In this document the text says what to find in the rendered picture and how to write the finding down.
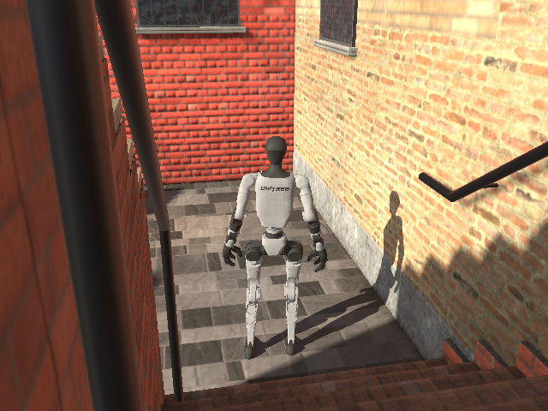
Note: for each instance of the stairs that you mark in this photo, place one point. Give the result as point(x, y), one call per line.
point(423, 385)

